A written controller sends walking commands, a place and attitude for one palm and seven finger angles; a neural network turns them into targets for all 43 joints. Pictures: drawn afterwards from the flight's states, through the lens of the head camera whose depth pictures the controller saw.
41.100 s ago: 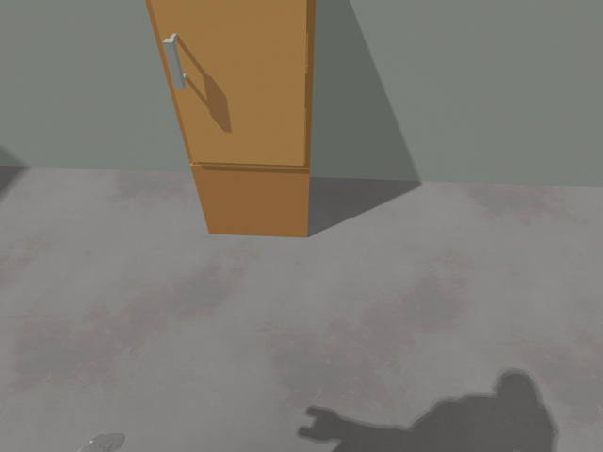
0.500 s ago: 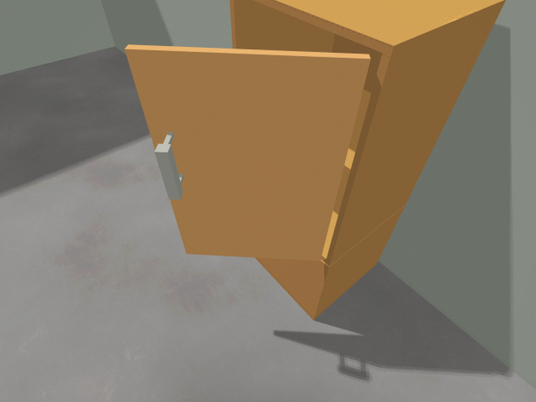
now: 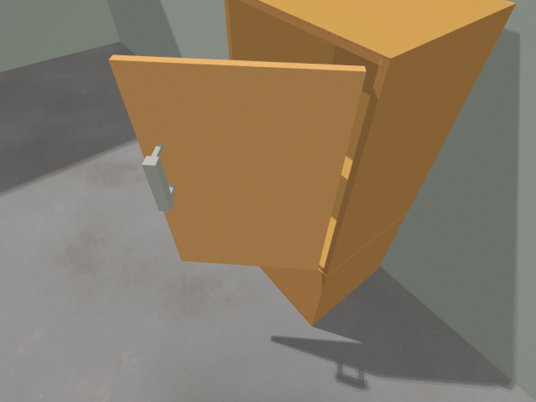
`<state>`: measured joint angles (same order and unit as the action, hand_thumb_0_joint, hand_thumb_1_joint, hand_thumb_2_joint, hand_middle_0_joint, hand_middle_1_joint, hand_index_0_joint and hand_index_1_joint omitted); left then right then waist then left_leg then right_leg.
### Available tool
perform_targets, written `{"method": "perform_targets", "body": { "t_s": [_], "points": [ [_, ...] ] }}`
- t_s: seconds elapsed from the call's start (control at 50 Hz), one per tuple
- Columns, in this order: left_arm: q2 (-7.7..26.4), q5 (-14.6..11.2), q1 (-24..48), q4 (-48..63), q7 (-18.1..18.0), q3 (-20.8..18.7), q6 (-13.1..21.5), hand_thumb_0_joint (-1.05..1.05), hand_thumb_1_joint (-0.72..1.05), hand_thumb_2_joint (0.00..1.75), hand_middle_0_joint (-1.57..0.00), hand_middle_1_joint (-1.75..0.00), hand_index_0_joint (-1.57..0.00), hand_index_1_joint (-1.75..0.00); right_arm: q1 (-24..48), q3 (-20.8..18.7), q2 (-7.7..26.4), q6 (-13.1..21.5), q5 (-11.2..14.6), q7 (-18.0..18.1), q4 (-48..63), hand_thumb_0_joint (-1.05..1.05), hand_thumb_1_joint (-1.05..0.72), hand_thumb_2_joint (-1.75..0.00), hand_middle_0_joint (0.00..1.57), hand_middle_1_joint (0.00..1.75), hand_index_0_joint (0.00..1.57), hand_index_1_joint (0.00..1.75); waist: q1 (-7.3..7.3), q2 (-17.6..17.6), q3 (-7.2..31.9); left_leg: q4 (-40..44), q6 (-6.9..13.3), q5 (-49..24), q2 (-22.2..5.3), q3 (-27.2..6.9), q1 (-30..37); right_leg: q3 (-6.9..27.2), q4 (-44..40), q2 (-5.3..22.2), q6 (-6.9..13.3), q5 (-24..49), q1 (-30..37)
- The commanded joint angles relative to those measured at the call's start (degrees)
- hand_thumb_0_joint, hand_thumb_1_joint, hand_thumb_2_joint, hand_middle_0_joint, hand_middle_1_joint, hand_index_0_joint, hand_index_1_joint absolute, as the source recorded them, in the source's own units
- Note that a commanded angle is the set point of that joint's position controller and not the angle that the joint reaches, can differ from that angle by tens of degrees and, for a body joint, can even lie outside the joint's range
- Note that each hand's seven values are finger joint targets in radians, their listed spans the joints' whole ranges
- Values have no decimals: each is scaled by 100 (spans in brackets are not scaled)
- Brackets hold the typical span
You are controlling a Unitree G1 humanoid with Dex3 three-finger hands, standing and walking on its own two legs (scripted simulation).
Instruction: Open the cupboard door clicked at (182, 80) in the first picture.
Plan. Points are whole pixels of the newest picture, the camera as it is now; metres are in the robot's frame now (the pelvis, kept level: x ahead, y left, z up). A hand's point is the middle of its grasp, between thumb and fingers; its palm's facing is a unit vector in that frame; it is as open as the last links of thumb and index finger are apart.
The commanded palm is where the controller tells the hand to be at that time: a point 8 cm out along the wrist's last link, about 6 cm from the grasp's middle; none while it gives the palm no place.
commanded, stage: come to a stop and stand still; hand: left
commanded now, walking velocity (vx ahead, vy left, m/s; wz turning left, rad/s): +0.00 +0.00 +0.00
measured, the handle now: (162, 177) +0.51 +0.24 +0.02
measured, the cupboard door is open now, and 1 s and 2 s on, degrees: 47 47 47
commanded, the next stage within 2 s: look again from close up in 0.34 s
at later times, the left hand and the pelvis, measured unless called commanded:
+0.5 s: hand out of the picture +0.02 +0.19 -0.17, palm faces +0.01 -0.97 -0.23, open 7.3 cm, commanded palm none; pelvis +0.01 +0.00 +0.00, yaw +0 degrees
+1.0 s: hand out of the picture -0.01 +0.19 -0.17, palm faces +0.01 -0.98 -0.20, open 7.3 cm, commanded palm none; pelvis +0.00 +0.02 +0.00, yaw +0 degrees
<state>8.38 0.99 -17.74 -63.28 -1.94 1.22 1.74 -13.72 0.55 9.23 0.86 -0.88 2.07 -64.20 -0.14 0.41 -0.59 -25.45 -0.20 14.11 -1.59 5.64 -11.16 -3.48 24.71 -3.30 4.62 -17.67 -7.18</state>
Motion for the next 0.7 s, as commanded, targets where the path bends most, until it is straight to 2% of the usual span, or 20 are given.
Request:
{"method": "perform_targets", "body": {
  "t_s": [0.0,0.06,0.08,0.14,0.18,0.2,0.24,0.28,0.34,0.38,0.46,0.48,0.54,0.58,0.62,0.68],
  "points": [
    [763,-19,-363,109,-82,-152,62,0,90,90,-20,-30,-20,-30,-279,-59,503,88,36,16,152,0,-90,-90,20,30,20,30,13,56,-80,220,175,-1016,-461,-436,188,881,-412,1030,-333,2619,-160],
    [788,-25,-343,102,-81,-167,53,0,90,90,-20,-30,-20,-30,-237,-61,520,87,28,25,143,0,-90,-90,20,30,20,30,3,34,-52,231,170,-1086,-472,-428,247,874,-410,1029,-332,2697,-112],
    [778,-12,-387,115,-90,-175,57,0,90,90,-20,-30,-20,-30,-224,-61,498,88,37,31,136,0,-90,-90,20,30,20,30,-15,142,-84,204,177,-1113,-480,-390,229,853,-414,1021,-371,2879,-82],
    [842,-28,-341,118,-92,-187,51,0,90,90,-20,-30,-20,-30,-215,-63,573,85,31,42,141,0,-90,-90,20,30,20,30,-3,33,26,209,168,-1197,-484,-405,292,861,-374,1054,-353,3017,4],
    [836,-16,-343,130,-96,-203,50,0,90,90,-20,-30,-20,-30,-176,-66,541,86,41,45,131,0,-90,-90,20,30,20,30,-32,133,-96,202,181,-1197,-479,-387,245,839,-416,1033,-387,3072,0],
    [858,-20,-345,125,-98,-204,46,0,90,90,-20,-30,-20,-30,-184,-67,585,83,32,47,136,0,-90,-90,20,30,20,30,-18,66,-41,188,165,-1210,-474,-377,262,845,-394,1060,-393,3170,32],
    [882,-28,-301,144,-93,-215,41,0,90,90,-20,-30,-20,-30,-193,-69,597,81,30,52,135,0,-90,-90,20,30,20,30,-12,52,-12,223,167,-1242,-483,-406,288,841,-390,1050,-367,3106,59],
    [850,-13,-307,147,-94,-212,35,0,90,90,-20,-30,-20,-30,-175,-66,564,78,36,51,121,0,-90,-90,20,30,20,30,-30,152,-145,266,185,-1219,-493,-402,276,798,-436,1035,-379,3013,2],
    [876,-33,-257,150,-86,-210,21,0,90,90,-20,-30,-20,-30,-186,-66,614,69,21,49,110,0,-90,-90,20,30,20,30,-12,65,-119,315,177,-1169,-498,-445,325,812,-459,1044,-350,2767,-29],
    [851,-18,-275,152,-85,-211,23,0,90,90,-20,-30,-20,-30,-181,-57,578,72,29,48,88,0,-90,-90,20,30,20,30,-35,177,-170,327,192,-1140,-498,-433,310,802,-509,1027,-379,2727,-33],
    [908,-37,-206,152,-73,-212,23,0,90,90,-20,-30,-20,-30,-203,-61,646,76,22,44,74,0,-90,-90,20,30,20,30,-14,24,-72,382,188,-1179,-509,-495,378,823,-506,1038,-323,2540,-16],
    [880,-22,-233,159,-75,-214,26,0,90,90,-20,-30,-20,-30,-193,-55,604,82,30,46,60,0,-90,-90,20,30,20,30,-33,104,-137,389,201,-1202,-512,-478,365,793,-523,1026,-341,2579,-27],
    [892,-39,-217,137,-67,-205,23,0,90,90,-20,-30,-20,-30,-208,-55,650,85,19,40,40,0,-90,-90,20,30,20,30,-22,60,-89,448,200,-1189,-527,-519,429,787,-529,1039,-305,2350,-56],
    [875,-24,-225,136,-66,-202,22,0,90,90,-20,-30,-20,-30,-211,-53,607,85,29,38,25,0,-90,-90,20,30,20,30,-33,125,-223,482,215,-1101,-522,-524,369,772,-590,1027,-316,2221,-98],
    [872,-32,-220,114,-65,-193,17,0,90,90,-20,-30,-20,-30,-231,-48,637,85,19,36,5,0,-90,-90,20,30,20,30,-29,16,-216,503,210,-1125,-524,-549,382,795,-591,1035,-295,2125,-123],
    [843,-26,-241,107,-59,-187,24,0,90,90,-20,-30,-20,-30,-220,-50,608,95,28,34,-18,0,-90,-90,20,30,20,30,-38,58,-233,535,227,-1153,-534,-564,429,772,-615,1016,-279,2028,-151]
  ]
}}
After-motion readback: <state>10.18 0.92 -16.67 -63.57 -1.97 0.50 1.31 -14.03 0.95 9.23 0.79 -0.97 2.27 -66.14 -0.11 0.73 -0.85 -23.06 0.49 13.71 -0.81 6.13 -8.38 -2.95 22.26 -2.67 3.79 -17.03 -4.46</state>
